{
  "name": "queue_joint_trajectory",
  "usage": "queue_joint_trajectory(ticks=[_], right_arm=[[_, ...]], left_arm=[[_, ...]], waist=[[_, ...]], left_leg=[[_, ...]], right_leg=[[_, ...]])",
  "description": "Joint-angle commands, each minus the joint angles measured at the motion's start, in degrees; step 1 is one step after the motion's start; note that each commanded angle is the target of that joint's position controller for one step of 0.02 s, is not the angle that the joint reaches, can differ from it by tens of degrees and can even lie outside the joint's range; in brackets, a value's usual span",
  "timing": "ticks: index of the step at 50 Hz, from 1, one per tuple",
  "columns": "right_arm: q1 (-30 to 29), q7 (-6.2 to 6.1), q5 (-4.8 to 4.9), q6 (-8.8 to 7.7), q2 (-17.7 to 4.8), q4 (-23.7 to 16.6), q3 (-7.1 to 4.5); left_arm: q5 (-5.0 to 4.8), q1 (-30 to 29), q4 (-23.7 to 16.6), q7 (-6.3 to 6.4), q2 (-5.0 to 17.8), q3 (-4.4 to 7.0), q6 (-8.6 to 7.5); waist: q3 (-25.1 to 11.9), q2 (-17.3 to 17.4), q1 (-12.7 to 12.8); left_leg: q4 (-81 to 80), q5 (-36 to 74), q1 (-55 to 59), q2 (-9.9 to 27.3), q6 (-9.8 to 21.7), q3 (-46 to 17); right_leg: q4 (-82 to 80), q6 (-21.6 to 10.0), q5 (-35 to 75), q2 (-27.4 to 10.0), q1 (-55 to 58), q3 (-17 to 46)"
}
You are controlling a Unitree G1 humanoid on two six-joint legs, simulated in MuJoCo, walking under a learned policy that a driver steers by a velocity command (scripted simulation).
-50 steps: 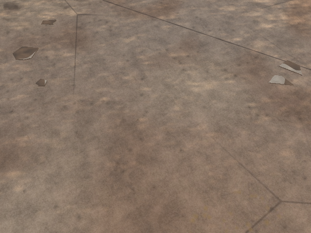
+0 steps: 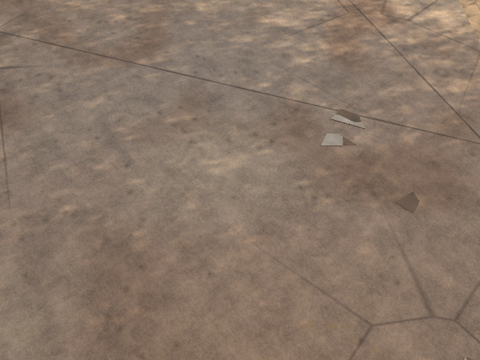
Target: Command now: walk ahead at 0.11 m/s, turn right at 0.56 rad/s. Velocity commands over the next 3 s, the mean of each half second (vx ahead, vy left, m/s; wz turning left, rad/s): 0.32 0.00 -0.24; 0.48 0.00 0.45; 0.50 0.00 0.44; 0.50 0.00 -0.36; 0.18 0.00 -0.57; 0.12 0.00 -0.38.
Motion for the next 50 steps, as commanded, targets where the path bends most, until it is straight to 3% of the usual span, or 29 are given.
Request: queue_joint_trajectory(ticks=[1,3,5,10,13,15,16,17,18,19,20,21,22,24,28,32,35,37,39,41,42,43,44,45,46,47,48,49,50], right_arm=[[-3.5,-1.25,1.26,-1.46,-7.5,-4.4,-1.44],[0.5,-1.85,1.01,-1.65,-8.0,-3.5,-1.53],[3.5,-1.98,0.91,-2.05,-9.1,-2.7,-1.90],[4.9,-0.42,1.66,-3.12,-11.3,-1.2,-2.65],[6.0,1.08,2.55,-3.63,-12.3,0.0,-2.98],[5.4,1.94,3.77,-3.25,-12.7,1.0,-2.78],[5.7,2.20,3.83,-3.10,-11.5,1.5,-2.20],[5.5,2.51,3.09,-3.29,-8.6,1.9,-0.93],[3.3,2.98,1.03,-3.73,-3.2,-0.3,1.15],[3.7,2.49,2.44,-4.68,-4.0,-2.5,0.65],[2.6,2.18,3.88,-4.98,-9.3,-1.8,-0.73],[2.7,2.46,4.43,-4.88,-10.0,-1.7,-1.14],[3.5,2.30,3.94,-4.54,-9.4,-0.6,-1.23],[4.3,2.19,3.11,-3.76,-8.3,0.5,-1.37],[4.1,2.26,3.04,-2.75,-4.8,0.5,-0.62],[-3.0,3.27,2.33,-2.86,-3.0,-2.6,0.48],[-8.2,4.55,2.47,-3.05,-2.1,-5.4,1.18],[-10.1,5.36,2.62,-3.16,-2.6,-7.1,1.10],[-8.8,5.71,2.74,-2.92,-4.3,-8.0,0.29],[-0.2,5.42,3.03,-2.37,-8.1,-6.8,-1.64],[8.5,4.59,2.98,-2.10,-11.2,-4.9,-3.35],[15.3,3.17,2.78,-1.15,-15.0,-3.4,-4.53],[12.0,2.87,2.86,-1.82,-19.2,-5.4,-4.88],[13.4,2.92,2.29,-2.36,-14.4,-5.6,-3.61],[11.1,2.89,2.08,-3.06,-11.7,-5.3,-2.90],[7.1,3.08,2.24,-3.58,-10.1,-5.6,-2.33],[3.8,2.93,2.21,-3.85,-8.1,-6.2,-1.77],[2.0,2.60,1.53,-3.87,-7.7,-7.2,-1.48],[1.3,2.36,1.52,-3.91,-8.0,-7.3,-1.60]], left_arm=[[0.14,1.8,-2.6,-0.22,5.9,1.97,-0.03],[-0.48,-2.0,-4.8,-0.95,4.5,1.28,-0.75],[-0.29,-4.6,-6.3,-1.34,3.5,0.79,-1.46],[0.05,-4.7,-7.3,-2.57,0.0,-1.04,-3.15],[-0.17,-4.1,-7.0,-3.19,0.8,-1.25,-3.76],[-0.28,-0.8,-5.9,-3.42,1.0,-1.08,-4.20],[-0.33,3.9,-4.0,-3.22,2.0,-0.46,-4.27],[-0.53,11.1,-1.9,-2.66,4.5,0.85,-4.29],[0.50,19.7,-0.9,-1.77,9.5,1.96,-4.28],[1.27,19.1,-2.1,-1.91,13.9,2.66,-4.98],[1.28,16.8,-2.4,-2.32,8.7,1.42,-6.06],[0.97,13.5,-2.5,-2.51,5.2,0.18,-6.77],[0.65,10.0,-2.7,-2.71,3.2,-0.47,-7.24],[1.21,6.4,-2.5,-2.56,1.2,-0.93,-7.97],[2.10,7.6,-1.0,-1.84,1.2,-0.45,-9.09],[1.52,8.5,0.4,-1.04,2.7,-0.05,-8.86],[0.88,11.5,2.2,-0.71,3.8,0.37,-8.18],[0.54,12.1,2.9,-0.55,4.6,0.60,-7.29],[0.37,11.8,2.9,-0.06,6.4,1.03,-6.30],[0.31,11.0,2.4,0.42,8.2,1.40,-5.22],[-0.10,9.6,2.0,0.53,8.4,1.29,-5.17],[1.09,11.0,0.9,0.42,5.3,0.12,-5.96],[1.50,15.3,-2.2,-0.66,-1.7,-2.26,-7.89],[-0.43,8.7,-3.3,-1.74,3.8,-1.30,-10.38],[-2.12,4.2,-5.2,-2.11,4.9,-1.16,-11.26],[-1.19,3.8,-5.1,-1.77,4.0,-1.39,-11.53],[0.60,4.0,-4.5,-1.37,4.3,-0.98,-11.15],[1.23,5.3,-4.3,-1.44,4.5,-0.71,-10.43],[1.70,6.1,-4.3,-1.45,4.2,-0.68,-9.76]], waist=[[-1.5,11.0,-0.2],[-1.1,11.2,-2.9],[-1.3,10.3,-4.9],[0.2,10.4,-4.7],[1.4,10.9,-4.3],[1.5,9.6,-1.0],[0.1,8.3,1.4],[-3.6,6.1,5.2],[-9.8,-6.9,8.1],[-10.3,-13.6,6.7],[-7.0,-6.6,7.3],[-3.1,-7.5,5.0],[-0.9,-6.1,3.2],[1.8,-5.4,0.9],[1.6,-1.6,0.1],[4.4,-0.7,1.9],[6.1,0.7,3.4],[5.5,0.4,3.0],[1.8,-1.9,0.8],[-4.5,-3.8,-4.5],[-8.9,-2.3,-9.7],[-13.6,5.9,-11.0],[-20.5,17.6,-4.1],[-22.9,9.6,-8.7],[-13.9,6.6,-7.8],[-7.4,0.6,-4.0],[-5.2,0.5,-1.9],[-3.7,2.3,-0.2],[-3.2,3.2,0.7]], left_leg=[[-13.9,-4.2,7.2,15.6,8.9,-14.0],[-16.1,-9.4,10.8,15.8,9.1,-13.0],[-17.1,-9.5,14.5,17.3,9.5,-12.4],[-18.9,-6.3,9.4,17.4,9.6,-6.4],[-17.9,-5.3,5.6,17.4,9.8,-4.2],[-14.5,-4.5,1.2,17.4,9.2,-4.1],[-10.5,-2.3,-3.0,16.3,8.2,-3.4],[-1.2,1.6,-8.0,13.2,5.9,-0.6],[21.3,-10.5,-18.6,7.3,1.2,4.8],[35.9,-19.9,-32.4,1.2,-0.5,0.4],[42.8,-17.1,-34.4,3.9,0.2,-6.5],[42.7,-11.1,-35.5,5.6,1.1,-7.3],[41.3,-5.9,-34.4,7.1,0.8,-7.0],[38.7,1.8,-30.9,7.9,-0.1,-7.4],[33.6,10.5,-31.0,6.5,-2.0,-7.8],[18.8,18.6,-27.8,5.8,-1.8,-2.9],[12.6,18.3,-28.3,5.5,0.1,-0.2],[10.1,15.0,-27.7,4.3,1.7,1.9],[10.0,9.6,-22.4,0.9,4.0,5.2],[10.4,4.6,-10.5,-2.9,6.9,6.9],[6.1,7.5,4.0,-4.3,9.2,5.5],[5.1,6.7,21.7,4.1,12.4,-8.7],[-2.3,-2.8,38.2,19.4,25.8,-44.4],[-9.4,-8.2,37.4,20.1,24.5,-48.2],[-10.4,-6.3,29.9,18.1,21.1,-39.1],[-10.8,0.3,19.6,15.2,18.5,-32.2],[-11.3,6.1,13.0,12.6,17.1,-27.2],[-12.6,10.3,7.6,11.0,16.9,-24.4],[-13.7,13.2,4.4,10.2,17.0,-23.1]], right_leg=[[10.4,2.0,5.7,-4.5,-11.5,-0.8],[6.5,2.7,8.1,-5.4,-14.3,-3.0],[1.8,3.1,8.7,-6.5,-15.6,-3.7],[-12.5,0.7,9.1,-7.5,-5.8,-7.0],[-20.0,-1.8,7.8,-6.4,2.2,-9.6],[-28.3,-3.9,12.0,-5.0,11.5,-11.0],[-31.0,-4.7,13.5,-3.5,20.2,-11.9],[-31.9,-6.0,13.7,-4.4,31.4,-9.6],[-35.3,-9.4,13.8,-18.4,43.0,7.7],[-42.8,-17.7,2.1,-28.8,42.9,27.8],[-44.3,-17.9,-2.4,-27.6,38.2,25.2],[-45.3,-15.4,-3.9,-24.6,35.0,18.1],[-46.9,-13.5,0.0,-21.7,31.8,12.2],[-48.7,-10.7,13.5,-18.3,26.9,2.6],[-49.9,-10.8,29.1,-17.0,26.2,-7.5],[-52.4,-10.1,30.7,-16.5,24.8,-14.1],[-51.2,-9.8,35.5,-18.3,29.2,-16.7],[-47.8,-9.3,44.8,-19.1,33.2,-18.3],[-40.6,-8.5,65.4,-19.4,36.4,-19.6],[-26.4,-7.6,78.4,-19.1,36.1,-19.9],[-14.0,-6.2,73.6,-17.2,29.1,-20.7],[4.1,-4.0,40.7,-13.3,13.2,-19.7],[25.9,-0.3,-6.8,0.2,-10.5,-11.2],[28.5,-1.7,-5.1,-1.9,-16.4,0.3],[24.4,-3.1,-0.1,-4.9,-18.5,-0.2],[17.9,-3.3,3.8,-7.5,-16.0,-0.8],[12.7,-2.7,5.9,-9.3,-12.5,-1.1],[11.1,-2.0,7.4,-10.1,-8.9,-1.2],[9.0,-1.0,8.3,-10.3,-7.2,-1.8]])
Next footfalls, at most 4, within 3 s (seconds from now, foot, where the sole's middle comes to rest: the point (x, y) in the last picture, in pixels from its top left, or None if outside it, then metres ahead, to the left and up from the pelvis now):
0.34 right None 0.11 -0.19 -0.78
0.86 left None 0.44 0.01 -0.78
1.32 right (279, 265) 0.76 -0.12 -0.78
1.76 left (184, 238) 0.85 0.19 -0.78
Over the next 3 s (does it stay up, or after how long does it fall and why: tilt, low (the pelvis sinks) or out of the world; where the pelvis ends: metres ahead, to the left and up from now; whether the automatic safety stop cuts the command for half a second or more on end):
stays up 1.08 0.09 0.01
